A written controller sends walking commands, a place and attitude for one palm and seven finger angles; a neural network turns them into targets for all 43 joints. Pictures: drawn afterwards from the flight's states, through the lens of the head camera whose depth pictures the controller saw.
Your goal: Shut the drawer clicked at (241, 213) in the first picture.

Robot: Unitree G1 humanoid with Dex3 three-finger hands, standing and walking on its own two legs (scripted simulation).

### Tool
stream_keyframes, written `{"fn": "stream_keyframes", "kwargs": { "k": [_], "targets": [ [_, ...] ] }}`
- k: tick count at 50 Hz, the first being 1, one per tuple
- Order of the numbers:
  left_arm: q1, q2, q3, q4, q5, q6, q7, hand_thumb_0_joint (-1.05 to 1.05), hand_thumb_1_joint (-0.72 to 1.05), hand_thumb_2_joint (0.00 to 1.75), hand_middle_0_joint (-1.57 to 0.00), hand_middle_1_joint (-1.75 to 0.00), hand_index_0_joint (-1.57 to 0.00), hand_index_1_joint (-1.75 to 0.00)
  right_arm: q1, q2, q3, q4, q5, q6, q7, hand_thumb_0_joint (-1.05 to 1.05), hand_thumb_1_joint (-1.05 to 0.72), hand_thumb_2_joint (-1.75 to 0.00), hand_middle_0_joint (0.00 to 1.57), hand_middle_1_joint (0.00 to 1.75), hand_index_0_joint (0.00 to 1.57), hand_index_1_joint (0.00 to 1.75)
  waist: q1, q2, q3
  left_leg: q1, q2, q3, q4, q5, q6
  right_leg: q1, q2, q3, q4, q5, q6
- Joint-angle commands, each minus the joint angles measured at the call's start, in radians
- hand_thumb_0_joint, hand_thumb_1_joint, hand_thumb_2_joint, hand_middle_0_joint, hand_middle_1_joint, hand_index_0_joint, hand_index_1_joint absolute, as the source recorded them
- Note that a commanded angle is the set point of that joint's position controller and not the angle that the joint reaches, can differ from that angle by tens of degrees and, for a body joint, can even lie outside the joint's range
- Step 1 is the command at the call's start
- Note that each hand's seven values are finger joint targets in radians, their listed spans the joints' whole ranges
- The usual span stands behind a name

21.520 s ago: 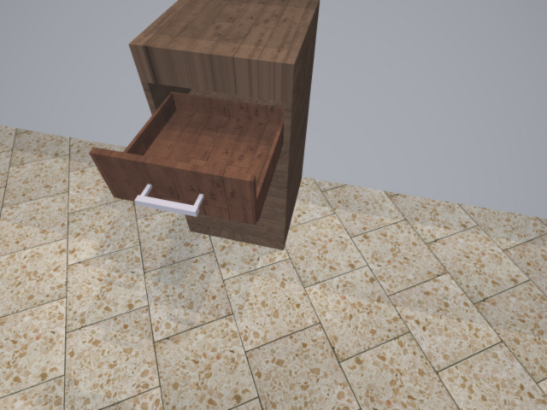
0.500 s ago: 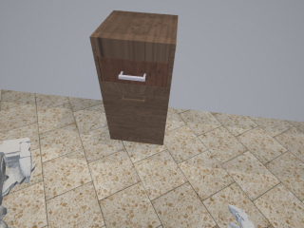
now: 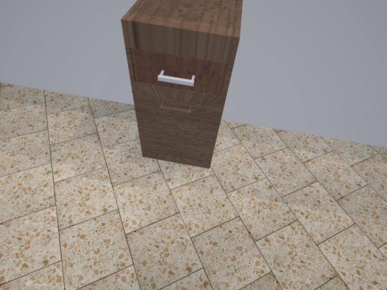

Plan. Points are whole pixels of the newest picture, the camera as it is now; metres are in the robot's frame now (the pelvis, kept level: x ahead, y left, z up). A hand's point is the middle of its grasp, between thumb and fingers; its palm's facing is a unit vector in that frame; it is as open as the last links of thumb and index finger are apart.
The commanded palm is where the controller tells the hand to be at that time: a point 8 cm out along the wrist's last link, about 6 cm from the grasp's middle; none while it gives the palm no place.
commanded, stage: let the arm hang, fingers relaxed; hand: left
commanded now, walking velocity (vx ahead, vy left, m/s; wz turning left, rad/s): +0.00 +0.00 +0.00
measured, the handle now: (176, 77) +0.90 +0.11 -0.11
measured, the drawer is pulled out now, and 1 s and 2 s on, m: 0.00 0.00 0.00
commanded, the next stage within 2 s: look to check the result in 0.72 s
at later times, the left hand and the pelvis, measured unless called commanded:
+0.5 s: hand out of the picture -0.01 +0.18 -0.17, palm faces -0.01 -0.98 -0.19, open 7.2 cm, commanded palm none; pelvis -0.01 +0.01 +0.01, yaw -2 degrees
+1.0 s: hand out of the picture +0.00 +0.17 -0.17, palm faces -0.01 -0.98 -0.20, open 7.4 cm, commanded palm none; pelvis +0.00 +0.00 +0.01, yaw -2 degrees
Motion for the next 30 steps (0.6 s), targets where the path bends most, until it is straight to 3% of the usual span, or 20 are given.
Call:
{"fn": "stream_keyframes", "kwargs": {
  "k": [1, 6, 11, 18, 30],
  "targets": [
    [0.022, 0.08, 0.007, 0.029, -0.004, -0.039, -0.007, 0.0, 0.9, 0.9, -0.6, -0.73, -0.6, -0.73, 0.011, -0.115, -0.024, -0.028, 0.003, -0.026, -0.015, 0.0, -0.9, -0.9, 0.2, 0.3, 0.2, 0.3, 0.001, 0.123, -0.097, 0.053, 0.089, -0.096, -0.146, 0.095, 0.038, 0.04, -0.087, 0.106, -0.141, 0.064, -0.034],
    [0.023, 0.08, -0.006, 0.124, -0.006, -0.04, -0.005, 0.0, 0.9, 0.9, -0.4, -0.52, -0.4, -0.52, 0.046, -0.114, -0.023, 0.036, 0.007, -0.024, -0.017, 0.0, -0.9, -0.9, 0.2, 0.3, 0.2, 0.3, -0.003, 0.06, -0.035, 0.068, 0.095, -0.094, -0.182, 0.077, 0.037, -0.001, -0.089, 0.107, -0.169, 0.039, -0.036],
    [0.042, 0.065, -0.014, 0.19, -0.007, -0.04, 0.0, 0.0, 0.9, 0.9, -0.2, -0.3, -0.2, -0.3, 0.07, -0.102, -0.02, 0.09, 0.009, -0.025, -0.02, 0.0, -0.9, -0.9, 0.2, 0.3, 0.2, 0.3, -0.002, 0.048, -0.008, 0.077, 0.095, -0.089, -0.204, 0.05, 0.036, -0.015, -0.09, 0.109, -0.18, 0.014, -0.035],
    [0.055, 0.038, -0.016, 0.236, -0.006, -0.04, 0.007, 0.0, 0.9, 0.9, -0.2, -0.3, -0.2, -0.3, 0.095, -0.069, -0.019, 0.136, 0.008, -0.023, -0.022, 0.0, -0.9, -0.9, 0.2, 0.3, 0.2, 0.3, -0.005, 0.059, 0.046, 0.052, 0.089, -0.088, -0.231, -0.011, 0.035, -0.043, -0.084, 0.114, -0.185, -0.019, -0.034],
    [0.065, 0.011, -0.008, 0.249, -0.004, -0.047, 0.011, 0.0, 0.9, 0.9, -0.2, -0.3, -0.2, -0.3, 0.118, -0.039, -0.027, 0.157, 0.007, -0.029, -0.027, 0.0, -0.9, -0.9, 0.2, 0.3, 0.2, 0.3, -0.006, 0.072, 0.035, 0.051, 0.086, -0.08, -0.225, -0.007, 0.033, -0.048, -0.082, 0.118, -0.179, -0.014, -0.035]
  ]
}}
